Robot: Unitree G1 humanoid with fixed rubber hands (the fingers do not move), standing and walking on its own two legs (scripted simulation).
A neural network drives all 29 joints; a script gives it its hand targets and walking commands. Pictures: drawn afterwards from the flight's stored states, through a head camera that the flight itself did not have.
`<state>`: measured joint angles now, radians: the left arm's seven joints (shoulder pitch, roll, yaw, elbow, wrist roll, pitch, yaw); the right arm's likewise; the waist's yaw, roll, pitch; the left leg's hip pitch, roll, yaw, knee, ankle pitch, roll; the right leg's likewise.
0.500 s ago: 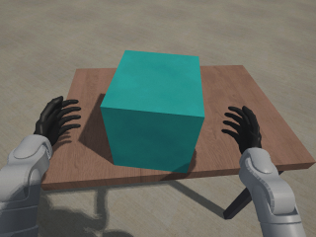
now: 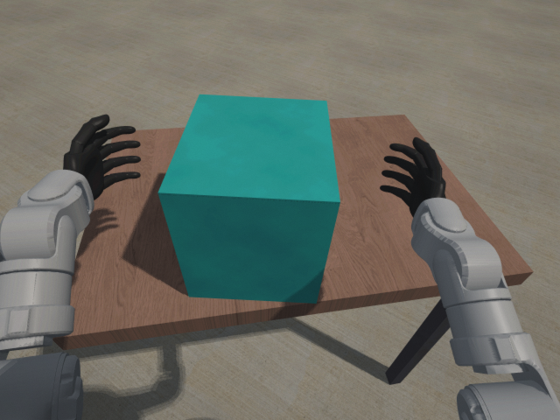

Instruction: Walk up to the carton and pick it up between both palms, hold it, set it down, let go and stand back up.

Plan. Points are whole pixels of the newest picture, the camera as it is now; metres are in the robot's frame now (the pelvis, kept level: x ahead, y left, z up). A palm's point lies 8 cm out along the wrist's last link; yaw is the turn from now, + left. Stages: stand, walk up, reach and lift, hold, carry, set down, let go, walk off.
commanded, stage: reach and lift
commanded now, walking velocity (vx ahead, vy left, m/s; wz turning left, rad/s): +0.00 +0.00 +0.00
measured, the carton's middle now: (257, 198) +0.46 -0.01 +0.07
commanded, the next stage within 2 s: none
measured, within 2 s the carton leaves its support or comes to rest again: neither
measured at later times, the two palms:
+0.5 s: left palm (95, 114) +0.45 +0.20 +0.24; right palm (417, 144) +0.40 -0.22 +0.22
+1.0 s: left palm (110, 120) +0.46 +0.19 +0.23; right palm (411, 151) +0.40 -0.22 +0.20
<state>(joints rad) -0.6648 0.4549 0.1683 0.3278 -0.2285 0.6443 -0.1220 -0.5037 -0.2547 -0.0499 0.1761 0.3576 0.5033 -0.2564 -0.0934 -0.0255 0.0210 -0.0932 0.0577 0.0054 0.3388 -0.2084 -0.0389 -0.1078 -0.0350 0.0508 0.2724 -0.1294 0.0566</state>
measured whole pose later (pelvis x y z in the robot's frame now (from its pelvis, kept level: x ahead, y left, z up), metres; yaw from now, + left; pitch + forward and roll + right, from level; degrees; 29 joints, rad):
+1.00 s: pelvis -0.01 +0.00 +0.00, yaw +1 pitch +5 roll -1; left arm -1.28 0.52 -0.17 1.35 -0.35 0.21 -0.09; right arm -1.08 -0.24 0.03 1.02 0.38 0.27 -0.21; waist -0.17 -0.01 -0.09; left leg -0.29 0.06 -0.02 0.39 -0.19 -0.04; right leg -0.28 -0.03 0.03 0.29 -0.10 0.05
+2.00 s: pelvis -0.01 +0.00 -0.01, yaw +1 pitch +10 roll -2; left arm -1.13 0.29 -0.02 1.31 -0.18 0.04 0.02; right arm -0.96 -0.05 -0.11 1.10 0.20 0.03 -0.29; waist -0.13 -0.01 -0.15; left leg -0.43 0.06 -0.03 0.48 -0.23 -0.04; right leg -0.40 -0.03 0.02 0.33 -0.12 0.06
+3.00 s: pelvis +0.02 +0.01 +0.00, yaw +2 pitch -1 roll -1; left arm -0.96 0.07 0.50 0.97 0.36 0.08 -0.14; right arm -0.72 0.15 -0.53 0.71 -0.34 -0.03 -0.11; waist -0.08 -0.04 0.05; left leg -0.07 0.03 -0.02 0.31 -0.21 -0.03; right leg -0.06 -0.06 0.02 0.21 -0.13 0.07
